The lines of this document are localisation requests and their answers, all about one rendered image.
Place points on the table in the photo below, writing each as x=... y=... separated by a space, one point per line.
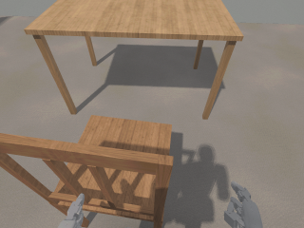
x=150 y=19

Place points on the robot left hand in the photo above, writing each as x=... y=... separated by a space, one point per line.
x=75 y=215

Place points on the chair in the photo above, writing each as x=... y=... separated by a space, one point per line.
x=122 y=167

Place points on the robot right hand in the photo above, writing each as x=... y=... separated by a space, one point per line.
x=247 y=215

